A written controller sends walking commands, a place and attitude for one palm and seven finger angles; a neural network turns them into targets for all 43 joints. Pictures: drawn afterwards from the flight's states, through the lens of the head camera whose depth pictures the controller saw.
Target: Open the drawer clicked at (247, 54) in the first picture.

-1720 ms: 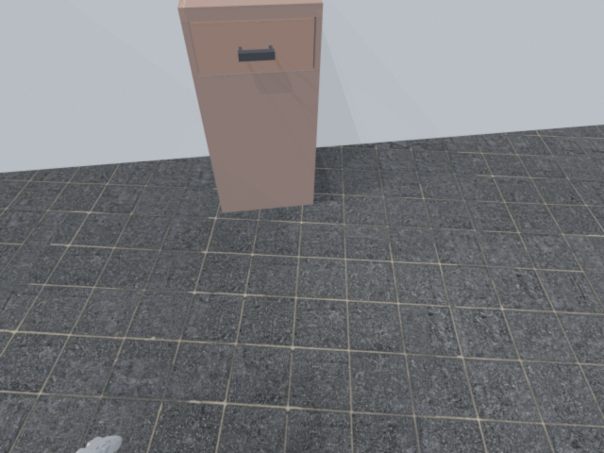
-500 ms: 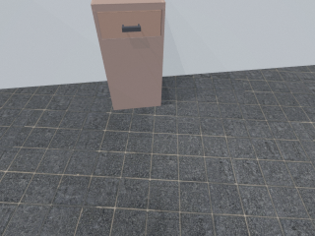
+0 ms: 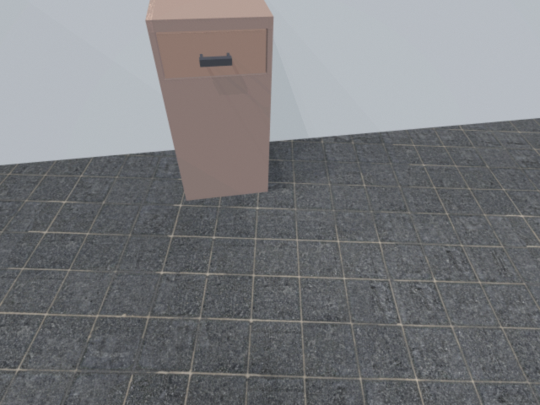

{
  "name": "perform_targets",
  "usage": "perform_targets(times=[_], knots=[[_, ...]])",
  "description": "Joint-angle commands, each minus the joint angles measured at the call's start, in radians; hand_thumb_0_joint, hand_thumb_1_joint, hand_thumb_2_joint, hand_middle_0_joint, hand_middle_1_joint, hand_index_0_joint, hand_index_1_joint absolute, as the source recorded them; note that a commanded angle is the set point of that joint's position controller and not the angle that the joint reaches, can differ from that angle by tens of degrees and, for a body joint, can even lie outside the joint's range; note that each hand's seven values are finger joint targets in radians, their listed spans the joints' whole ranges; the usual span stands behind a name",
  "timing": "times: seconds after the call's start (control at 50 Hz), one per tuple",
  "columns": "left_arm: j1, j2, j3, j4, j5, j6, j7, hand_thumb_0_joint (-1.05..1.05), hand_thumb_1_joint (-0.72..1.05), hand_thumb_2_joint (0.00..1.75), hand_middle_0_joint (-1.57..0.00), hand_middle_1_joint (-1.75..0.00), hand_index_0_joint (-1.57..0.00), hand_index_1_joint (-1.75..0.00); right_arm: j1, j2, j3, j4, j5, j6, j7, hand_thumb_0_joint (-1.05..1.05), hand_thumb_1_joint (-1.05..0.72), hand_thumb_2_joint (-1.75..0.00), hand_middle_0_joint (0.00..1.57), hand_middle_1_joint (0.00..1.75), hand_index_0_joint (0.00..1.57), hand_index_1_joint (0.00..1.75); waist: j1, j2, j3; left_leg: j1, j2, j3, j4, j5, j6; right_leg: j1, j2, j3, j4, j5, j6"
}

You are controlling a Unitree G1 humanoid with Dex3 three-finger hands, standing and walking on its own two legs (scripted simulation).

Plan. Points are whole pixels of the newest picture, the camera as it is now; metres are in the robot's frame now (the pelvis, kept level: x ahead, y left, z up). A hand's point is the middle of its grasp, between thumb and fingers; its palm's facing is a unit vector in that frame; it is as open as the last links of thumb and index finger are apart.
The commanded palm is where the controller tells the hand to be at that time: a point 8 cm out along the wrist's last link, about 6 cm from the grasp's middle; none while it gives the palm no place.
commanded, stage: walk to a spot facing it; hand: left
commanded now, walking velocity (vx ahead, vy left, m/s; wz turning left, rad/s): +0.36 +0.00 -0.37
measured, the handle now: (215, 58) +1.22 +0.29 -0.02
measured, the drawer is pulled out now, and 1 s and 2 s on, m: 0.00 0.00 0.00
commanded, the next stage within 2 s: turn to face it in 1.00 s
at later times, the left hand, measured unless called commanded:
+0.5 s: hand out of the picture +0.06 +0.17 -0.18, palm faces -0.03 -0.99 -0.13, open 7.3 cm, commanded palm none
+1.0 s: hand (246, 222) +0.56 +0.10 -0.15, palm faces -0.44 -0.87 -0.22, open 7.4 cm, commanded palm none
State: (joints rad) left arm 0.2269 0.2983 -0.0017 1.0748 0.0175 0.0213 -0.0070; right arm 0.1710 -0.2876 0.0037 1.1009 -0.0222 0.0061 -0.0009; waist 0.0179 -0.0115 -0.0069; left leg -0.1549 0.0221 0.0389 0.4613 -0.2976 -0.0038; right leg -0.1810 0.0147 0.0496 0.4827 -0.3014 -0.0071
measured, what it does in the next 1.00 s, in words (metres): walks ahead, turning right: left foot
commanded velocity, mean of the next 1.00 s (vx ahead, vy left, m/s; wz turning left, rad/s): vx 0.33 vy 0.00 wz -0.44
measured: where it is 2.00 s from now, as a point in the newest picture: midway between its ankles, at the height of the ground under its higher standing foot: (312, 342)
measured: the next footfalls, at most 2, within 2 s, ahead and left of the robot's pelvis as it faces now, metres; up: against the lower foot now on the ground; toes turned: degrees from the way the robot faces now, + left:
left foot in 0.52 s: +0.35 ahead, +0.11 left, +0.00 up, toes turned -2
right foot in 1.06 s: +0.47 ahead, -0.19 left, +0.00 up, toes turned -35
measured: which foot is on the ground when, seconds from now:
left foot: down 0.00-0.16, up 0.18-0.50, down 0.52-1.00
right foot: down 0.00-0.54, up 0.56-1.00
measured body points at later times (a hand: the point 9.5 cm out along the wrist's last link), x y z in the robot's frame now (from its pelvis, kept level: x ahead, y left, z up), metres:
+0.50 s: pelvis +0.17 +0.01 -0.01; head +0.20 +0.02 +0.44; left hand +0.07 +0.22 -0.16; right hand +0.25 -0.23 -0.15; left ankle +0.30 +0.11 -0.72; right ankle +0.00 -0.11 -0.74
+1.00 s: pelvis +0.35 -0.02 -0.01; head +0.38 -0.04 +0.44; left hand +0.58 +0.15 -0.13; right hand +0.20 -0.21 -0.16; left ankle +0.31 +0.11 -0.74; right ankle +0.42 -0.18 -0.71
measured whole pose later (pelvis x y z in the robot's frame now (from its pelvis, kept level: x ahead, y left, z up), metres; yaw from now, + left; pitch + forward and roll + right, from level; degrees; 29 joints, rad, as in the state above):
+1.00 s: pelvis +0.35 -0.02 -0.01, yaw -25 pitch -1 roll +1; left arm 0.09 0.21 0.08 0.91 0.03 0.03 -0.04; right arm 0.40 -0.19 -0.06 1.06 -0.03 -0.06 -0.01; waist -0.06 0.00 0.08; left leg 0.00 0.09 0.40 0.41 -0.37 -0.02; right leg -0.54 -0.10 -0.10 0.73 -0.20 0.00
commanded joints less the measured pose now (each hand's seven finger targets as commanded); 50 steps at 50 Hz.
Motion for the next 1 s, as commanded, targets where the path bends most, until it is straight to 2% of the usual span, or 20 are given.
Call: perform_targets(times=[0.0, 0.06, 0.1, 0.12, 0.14, 0.16, 0.18, 0.22, 0.28, 0.42, 0.46, 0.48, 0.5, 0.52, 0.54, 0.58, 0.66, 0.84, 0.94, 0.98], knots=[[0.043, 0.082, 0.042, -0.08, 0.007, -0.021, -0.014, 0.0, 0.9, 0.9, -0.2, -0.3, -0.2, -0.3, 0.078, -0.163, -0.053, -0.059, -0.001, -0.026, -0.008, 0.0, -0.9, -0.9, 0.2, 0.3, 0.2, 0.3, -0.026, 0.086, 0.128, -0.026, 0.182, -0.192, -0.149, -0.331, 0.091, -0.228, -0.012, 0.056, 0.047, -0.212, -0.048], [0.039, 0.028, 0.045, -0.108, 0.006, -0.042, -0.019, 0.0, 0.9, 0.9, -0.2, -0.3, -0.2, -0.3, 0.139, -0.166, -0.073, -0.059, 0.004, -0.045, -0.012, 0.0, -0.9, -0.9, 0.2, 0.3, 0.2, 0.3, -0.038, 0.188, 0.109, 0.076, 0.299, -0.261, -0.173, -0.161, 0.162, -0.307, -0.002, -0.071, 0.208, -0.136, -0.024], [0.095, 0.003, 0.051, -0.094, 0.006, -0.055, -0.02, 0.0, 0.9, 0.9, -0.2, -0.3, -0.2, -0.3, 0.133, -0.132, -0.068, -0.058, 0.002, -0.051, -0.015, 0.0, -0.9, -0.9, 0.2, 0.3, 0.2, 0.3, -0.003, 0.147, 0.103, 0.009, 0.271, -0.153, -0.04, 0.056, 0.135, -0.173, -0.021, -0.096, 0.105, -0.097, -0.026], [0.193, 0.01, 0.062, -0.057, 0.009, -0.061, -0.018, 0.0, 0.9, 0.9, -0.2, -0.3, -0.2, -0.3, 0.101, -0.106, -0.064, -0.066, 0.003, -0.052, -0.014, 0.0, -0.9, -0.9, 0.2, 0.3, 0.2, 0.3, 0.045, 0.063, 0.079, -0.131, 0.197, -0.044, 0.121, 0.066, 0.081, 0.02, -0.041, -0.039, 0.009, -0.019, -0.053], [0.336, 0.091, 0.082, -0.01, 0.013, -0.073, -0.005, 0.0, 0.9, 0.9, -0.2, -0.3, -0.2, -0.3, 0.048, -0.042, -0.052, -0.107, 0.01, -0.061, -0.008, 0.0, -0.9, -0.9, 0.2, 0.3, 0.2, 0.3, 0.097, -0.217, 0.054, -0.392, 0.071, 0.104, 0.438, -0.019, 0.015, 0.237, -0.221, 0.28, -0.122, 0.061, -0.131], [0.458, 0.137, 0.09, 0.032, 0.0, -0.081, 0.013, 0.0, 0.9, 0.9, -0.2, -0.3, -0.2, -0.3, -0.067, -0.019, -0.044, -0.161, 0.007, -0.068, -0.003, 0.0, -0.9, -0.9, 0.2, 0.3, 0.2, 0.3, 0.141, -0.379, 0.077, -0.58, 0.02, 0.089, 0.614, -0.286, -0.001, 0.301, -0.363, 0.539, -0.22, 0.282, -0.209], [0.476, 0.098, 0.079, 0.039, 0.001, -0.081, 0.024, 0.0, 0.9, 0.9, -0.2, -0.3, -0.2, -0.3, -0.121, -0.029, -0.047, -0.174, 0.003, -0.072, -0.005, 0.0, -0.9, -0.9, 0.2, 0.3, 0.2, 0.3, 0.139, -0.212, 0.113, -0.641, 0.056, 0.011, 0.697, -0.262, -0.002, 0.302, -0.378, 0.543, -0.203, 0.425, -0.265], [0.404, 0.055, 0.069, 0.024, 0.01, -0.083, 0.032, 0.0, 0.9, 0.9, -0.2, -0.3, -0.2, -0.3, -0.103, 0.011, -0.051, -0.157, 0.001, -0.072, 0.0, 0.0, -0.9, -0.9, 0.2, 0.3, 0.2, 0.3, 0.078, -0.028, 0.106, -0.649, 0.099, 0.0, 0.705, -0.171, -0.013, 0.291, -0.336, 0.393, -0.166, 0.416, -0.255], [0.314, 0.014, 0.061, 0.005, 0.014, -0.092, 0.034, 0.0, 0.9, 0.9, -0.2, -0.3, -0.2, -0.3, -0.058, 0.047, -0.058, -0.142, 0.004, -0.051, 0.015, 0.0, -0.9, -0.9, 0.2, 0.3, 0.2, 0.3, 0.015, -0.08, 0.127, -0.542, 0.105, 0.031, 0.595, -0.062, -0.032, 0.129, -0.275, 0.25, -0.237, 0.317, -0.21], [0.28, 0.018, 0.071, 0.029, 0.009, -0.095, 0.035, 0.0, 0.9, 0.9, -0.2, -0.3, -0.2, -0.3, -0.08, 0.068, -0.063, -0.175, 0.015, -0.063, 0.03, 0.0, -0.9, -0.9, 0.2, 0.3, 0.2, 0.3, -0.009, -0.137, 0.139, -0.245, 0.042, 0.094, 0.246, 0.093, -0.001, 0.006, -0.198, 0.124, -0.227, 0.392, -0.134], [0.25, 0.021, 0.081, 0.026, 0.005, -0.094, 0.034, 0.0, 0.9, 0.9, -0.2, -0.3, -0.2, -0.3, 0.108, 0.032, -0.076, -0.12, 0.008, -0.074, 0.011, 0.0, -0.9, -0.9, 0.2, 0.3, 0.2, 0.3, -0.094, -0.076, 0.038, 0.019, 0.011, 0.096, 0.125, 0.151, 0.012, -0.022, -0.153, 0.081, -0.012, 0.509, -0.106], [0.257, -0.003, 0.082, 0.018, 0.0, -0.093, 0.029, 0.0, 0.9, 0.9, -0.2, -0.3, -0.2, -0.3, 0.258, -0.025, -0.09, -0.075, 0.002, -0.077, -0.005, 0.0, -0.9, -0.9, 0.2, 0.3, 0.2, 0.3, -0.146, -0.007, -0.055, 0.228, 0.062, 0.043, 0.098, 0.133, 0.024, -0.102, -0.114, 0.065, 0.191, 0.454, -0.087], [0.319, -0.064, 0.085, 0.002, -0.012, -0.085, 0.018, 0.0, 0.9, 0.9, -0.2, -0.3, -0.2, -0.3, 0.374, -0.134, -0.117, -0.055, -0.016, -0.082, -0.016, 0.0, -0.9, -0.9, 0.2, 0.3, 0.2, 0.3, -0.163, 0.245, -0.19, 0.419, 0.327, -0.304, 0.007, 0.042, 0.104, -0.278, 0.011, -0.044, 0.521, 0.071, -0.045], [0.283, -0.091, 0.075, -0.036, -0.009, -0.095, 0.012, 0.0, 0.9, 0.9, -0.2, -0.3, -0.2, -0.3, 0.407, -0.17, -0.116, -0.05, -0.008, -0.076, -0.016, 0.0, -0.9, -0.9, 0.2, 0.3, 0.2, 0.3, -0.148, 0.304, -0.182, 0.365, 0.482, -0.545, -0.181, -0.049, 0.178, -0.384, 0.053, -0.036, 0.772, -0.253, -0.043], [0.238, -0.081, 0.073, -0.041, -0.001, -0.089, 0.016, 0.0, 0.9, 0.9, -0.2, -0.3, -0.2, -0.3, 0.299, -0.128, -0.107, -0.065, 0.001, -0.075, -0.018, 0.0, -0.9, -0.9, 0.2, 0.3, 0.2, 0.3, -0.119, 0.241, -0.122, 0.228, 0.499, -0.534, -0.253, -0.263, 0.178, -0.428, -0.011, 0.001, 0.887, -0.213, -0.052], [0.139, -0.091, 0.076, -0.061, 0.013, -0.068, -0.004, 0.0, 0.9, 0.9, -0.2, -0.3, -0.2, -0.3, 0.145, -0.008, -0.082, -0.107, -0.003, -0.08, -0.017, 0.0, -0.9, -0.9, 0.2, 0.3, 0.2, 0.3, -0.06, 0.128, 0.11, -0.066, 0.423, -0.351, -0.296, -0.309, 0.151, -0.464, -0.105, -0.02, 0.894, -0.074, -0.041], [0.192, -0.124, 0.084, -0.068, 0.019, -0.02, -0.02, 0.0, 0.9, 0.9, -0.2, -0.3, -0.2, -0.3, 0.093, 0.038, -0.071, -0.109, -0.003, -0.102, -0.024, 0.0, -0.9, -0.9, 0.2, 0.3, 0.2, 0.3, 0.023, 0.134, 0.075, -0.189, 0.326, -0.052, -0.293, -0.103, 0.116, -0.364, -0.135, -0.05, 0.762, 0.041, -0.016], [-0.125, -0.09, 0.089, -0.213, 0.021, -0.007, -0.045, 0.0, 0.9, 0.9, -0.2, -0.3, -0.2, -0.3, 0.223, -0.021, -0.087, -0.097, -0.005, -0.101, -0.018, 0.0, -0.9, -0.9, 0.2, 0.3, 0.2, 0.3, -0.051, 0.063, 0.124, 0.072, 0.343, 0.117, -0.291, 0.127, 0.139, -0.498, -0.157, -0.116, 0.369, 0.149, 0.025], [-0.225, -0.084, 0.08, -0.254, 0.017, -0.018, -0.045, 0.0, 0.9, 0.9, -0.2, -0.3, -0.2, -0.3, 0.28, -0.04, -0.083, -0.086, -0.014, -0.083, -0.016, 0.0, -0.9, -0.9, 0.2, 0.3, 0.2, 0.3, -0.082, 0.1, 0.123, 0.168, 0.352, 0.21, -0.18, 0.425, 0.111, -0.415, -0.094, -0.181, 0.216, 0.086, -0.011], [-0.174, -0.065, 0.082, -0.247, 0.017, -0.027, -0.042, 0.0, 0.9, 0.9, -0.2, -0.3, -0.2, -0.3, 0.275, -0.06, -0.086, -0.095, -0.013, -0.077, -0.015, 0.0, -0.9, -0.9, 0.2, 0.3, 0.2, 0.3, -0.047, 0.116, 0.078, 0.198, 0.348, 0.258, -0.044, 0.696, 0.094, -0.314, -0.037, -0.229, 0.171, 0.024, -0.04]])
